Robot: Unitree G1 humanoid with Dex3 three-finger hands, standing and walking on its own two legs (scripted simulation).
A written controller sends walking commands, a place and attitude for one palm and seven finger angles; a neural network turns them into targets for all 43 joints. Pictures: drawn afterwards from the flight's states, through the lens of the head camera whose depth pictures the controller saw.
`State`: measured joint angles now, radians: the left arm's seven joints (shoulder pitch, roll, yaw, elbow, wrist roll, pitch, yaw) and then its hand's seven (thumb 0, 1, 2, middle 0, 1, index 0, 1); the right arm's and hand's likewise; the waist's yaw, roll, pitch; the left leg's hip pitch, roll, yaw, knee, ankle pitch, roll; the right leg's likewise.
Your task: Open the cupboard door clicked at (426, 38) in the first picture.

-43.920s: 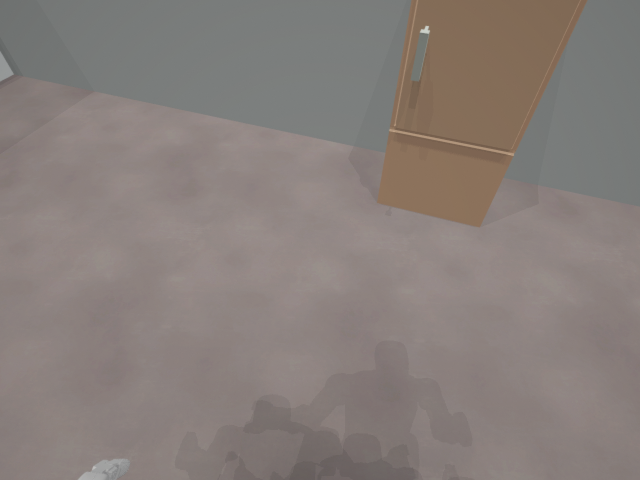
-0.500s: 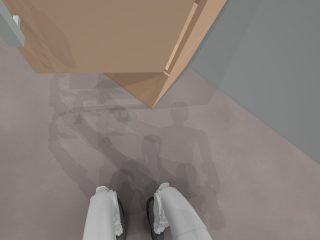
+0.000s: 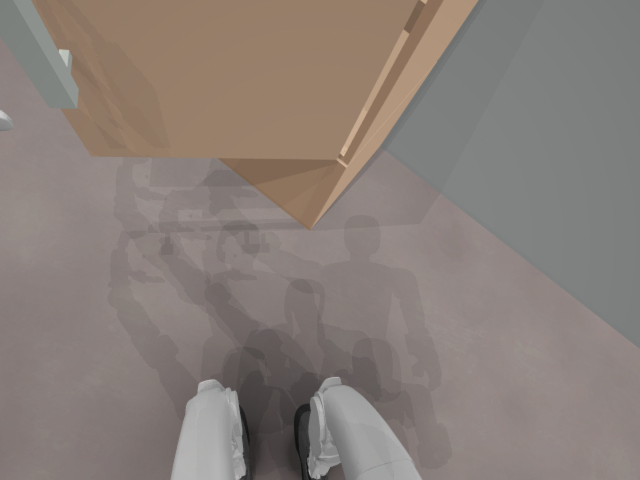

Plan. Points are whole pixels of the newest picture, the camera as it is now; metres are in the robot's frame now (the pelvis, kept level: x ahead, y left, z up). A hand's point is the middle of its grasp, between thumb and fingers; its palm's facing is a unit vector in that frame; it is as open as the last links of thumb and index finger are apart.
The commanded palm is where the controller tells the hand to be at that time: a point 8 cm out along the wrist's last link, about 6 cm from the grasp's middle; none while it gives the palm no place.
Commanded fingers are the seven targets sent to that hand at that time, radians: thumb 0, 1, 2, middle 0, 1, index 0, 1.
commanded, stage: move the hooked fingers beside the handle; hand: left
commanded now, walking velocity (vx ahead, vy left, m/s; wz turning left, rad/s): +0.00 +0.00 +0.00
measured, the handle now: (35, 28) +0.58 +0.25 +0.06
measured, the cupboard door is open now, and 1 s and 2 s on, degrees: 43 43 41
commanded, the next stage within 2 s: slide the fingers in behind the handle in 0.12 s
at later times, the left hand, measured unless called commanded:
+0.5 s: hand out of the picture +0.54 +0.29 +0.06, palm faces +0.03 -1.00 -0.02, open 14.0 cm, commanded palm +0.54 +0.30 +0.06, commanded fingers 0.00 -0.50 0.30 -0.30 -1.20 -0.30 -1.20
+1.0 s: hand out of the picture +0.53 +0.28 +0.06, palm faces +0.09 -1.00 -0.01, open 14.6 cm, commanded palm +0.53 +0.27 +0.06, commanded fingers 0.00 -0.50 0.30 -0.30 -1.20 -0.30 -1.20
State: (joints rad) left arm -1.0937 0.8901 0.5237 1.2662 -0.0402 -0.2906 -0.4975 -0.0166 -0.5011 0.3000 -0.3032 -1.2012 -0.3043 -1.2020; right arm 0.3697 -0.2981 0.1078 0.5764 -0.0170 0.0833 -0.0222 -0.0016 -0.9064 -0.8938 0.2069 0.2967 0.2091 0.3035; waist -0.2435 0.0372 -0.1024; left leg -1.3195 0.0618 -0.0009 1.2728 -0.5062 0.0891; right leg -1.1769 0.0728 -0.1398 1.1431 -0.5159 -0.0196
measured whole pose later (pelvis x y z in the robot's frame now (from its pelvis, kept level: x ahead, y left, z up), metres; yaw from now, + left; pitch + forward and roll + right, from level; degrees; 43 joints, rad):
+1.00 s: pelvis +0.01 -0.01 +0.01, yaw +2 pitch +30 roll -8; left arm -1.04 0.75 0.44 1.23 -0.10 -0.34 -0.38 -0.02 -0.50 0.30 -0.30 -1.20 -0.18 -1.17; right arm 0.38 -0.28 0.08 0.65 -0.02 0.07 0.00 0.00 -0.91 -0.89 0.21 0.30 0.21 0.30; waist -0.21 0.03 -0.11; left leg -1.27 0.05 -0.01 1.24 -0.50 0.07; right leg -1.13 0.07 -0.15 1.13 -0.52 -0.04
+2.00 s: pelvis +0.00 -0.02 +0.00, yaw +1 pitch +29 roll -6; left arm -1.03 0.69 0.45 1.25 -0.08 -0.38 -0.35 -0.02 -0.49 0.31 -0.30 -1.20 -0.31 -1.20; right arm 0.38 -0.29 0.07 0.63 -0.01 0.07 0.00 0.00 -0.91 -0.89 0.21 0.30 0.21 0.30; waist -0.22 0.05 -0.12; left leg -1.27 0.06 0.01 1.26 -0.50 0.07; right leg -1.15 0.08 -0.12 1.17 -0.53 -0.04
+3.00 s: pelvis +0.01 -0.02 +0.01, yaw +0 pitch +28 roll -5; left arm -0.85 0.60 0.46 1.10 -0.13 -0.39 -0.34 0.00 0.66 0.77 -0.31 -1.33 -0.33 -1.35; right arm 0.39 -0.27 0.06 0.61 0.00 0.09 0.02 0.00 -0.91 -0.89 0.21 0.30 0.21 0.30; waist -0.19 0.04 -0.13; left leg -1.18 0.06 0.04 1.20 -0.50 0.07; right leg -1.08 0.08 -0.09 1.12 -0.52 -0.04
